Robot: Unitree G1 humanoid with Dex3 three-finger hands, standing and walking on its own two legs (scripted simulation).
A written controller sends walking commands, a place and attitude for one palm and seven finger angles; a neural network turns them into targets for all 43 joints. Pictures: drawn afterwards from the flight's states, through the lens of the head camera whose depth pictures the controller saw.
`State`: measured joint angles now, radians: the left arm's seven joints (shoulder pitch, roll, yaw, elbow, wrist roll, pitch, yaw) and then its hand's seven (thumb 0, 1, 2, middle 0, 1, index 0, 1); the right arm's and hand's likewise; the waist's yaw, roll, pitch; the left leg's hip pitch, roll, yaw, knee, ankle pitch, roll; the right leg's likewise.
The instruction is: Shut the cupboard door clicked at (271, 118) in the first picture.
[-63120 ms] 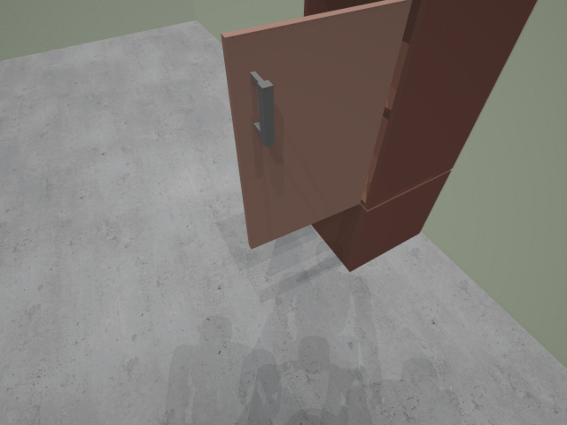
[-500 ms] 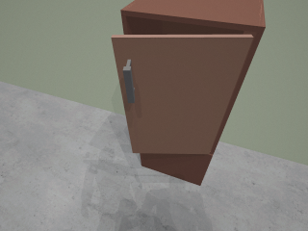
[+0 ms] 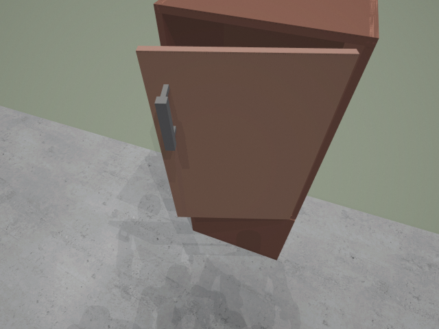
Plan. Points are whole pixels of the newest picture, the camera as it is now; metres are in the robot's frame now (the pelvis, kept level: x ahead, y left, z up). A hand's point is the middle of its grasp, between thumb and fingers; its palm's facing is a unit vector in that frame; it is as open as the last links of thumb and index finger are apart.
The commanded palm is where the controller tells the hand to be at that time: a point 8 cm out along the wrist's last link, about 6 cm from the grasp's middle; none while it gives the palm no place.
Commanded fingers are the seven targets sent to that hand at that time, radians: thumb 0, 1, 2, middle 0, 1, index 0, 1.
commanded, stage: look again from close up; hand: left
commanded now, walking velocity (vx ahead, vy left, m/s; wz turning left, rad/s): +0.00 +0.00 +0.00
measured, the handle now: (168, 118) +0.48 +0.14 +0.12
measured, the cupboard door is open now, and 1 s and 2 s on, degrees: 19 19 19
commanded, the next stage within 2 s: raise the hand and make a fist in 0.22 s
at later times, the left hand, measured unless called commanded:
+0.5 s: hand (124, 283) +0.19 +0.18 -0.01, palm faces +0.28 -0.95 -0.14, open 7.2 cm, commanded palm +0.10 +0.22 -0.05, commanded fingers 0.00 0.90 0.90 -0.37 -0.48 -0.37 -0.48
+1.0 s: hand (123, 304) +0.16 +0.17 +0.01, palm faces -0.08 -1.00 -0.04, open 4.9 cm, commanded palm +0.11 +0.24 +0.02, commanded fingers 0.00 0.90 0.90 -0.82 -0.98 -0.82 -0.98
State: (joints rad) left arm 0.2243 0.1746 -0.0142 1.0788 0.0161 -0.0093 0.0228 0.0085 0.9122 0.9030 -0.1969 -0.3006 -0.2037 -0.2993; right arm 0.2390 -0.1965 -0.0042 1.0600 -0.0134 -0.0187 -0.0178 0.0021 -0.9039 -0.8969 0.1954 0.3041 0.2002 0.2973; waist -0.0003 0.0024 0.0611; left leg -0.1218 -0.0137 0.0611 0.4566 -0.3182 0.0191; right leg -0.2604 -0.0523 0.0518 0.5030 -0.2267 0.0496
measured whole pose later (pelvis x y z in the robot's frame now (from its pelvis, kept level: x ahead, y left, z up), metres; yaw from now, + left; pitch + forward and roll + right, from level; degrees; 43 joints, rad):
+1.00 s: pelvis -0.06 -0.02 -0.07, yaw +5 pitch +7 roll -1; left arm 0.29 0.26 0.13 -0.05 -0.28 -0.27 -0.37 0.02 0.90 0.90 -0.64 -0.79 -0.65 -0.79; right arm 0.24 -0.21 0.05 0.53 0.04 -0.28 -0.07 0.01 -0.90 -0.90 0.20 0.30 0.20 0.30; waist 0.01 0.02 -0.07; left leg -0.68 0.00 -0.05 1.07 -0.51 -0.01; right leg -0.73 -0.03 -0.04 1.00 -0.39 0.01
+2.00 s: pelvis -0.01 -0.03 -0.01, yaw +5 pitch -1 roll +0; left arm 0.22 0.28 0.24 -0.20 -0.32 0.07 -0.32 0.02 0.90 0.90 -1.29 -1.50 -1.30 -1.50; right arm 0.25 -0.26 0.06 0.57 0.05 -0.26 -0.09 0.01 -0.90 -0.90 0.20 0.30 0.20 0.30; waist 0.05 0.07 -0.03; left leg -0.26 0.02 -0.05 0.66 -0.39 -0.02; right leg -0.34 -0.02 -0.05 0.65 -0.30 0.00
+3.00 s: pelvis -0.01 -0.02 -0.01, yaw +4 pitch +0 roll +0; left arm -0.16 0.16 0.05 0.04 -0.17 0.09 -0.10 0.02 0.90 0.90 -1.30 -1.50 -1.30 -1.50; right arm 0.24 -0.24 0.05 0.62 0.03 -0.19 -0.06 0.01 -0.90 -0.90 0.20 0.30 0.20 0.30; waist 0.02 0.05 -0.01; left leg -0.25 0.00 -0.02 0.61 -0.36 -0.01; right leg -0.34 -0.03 -0.02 0.62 -0.28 0.01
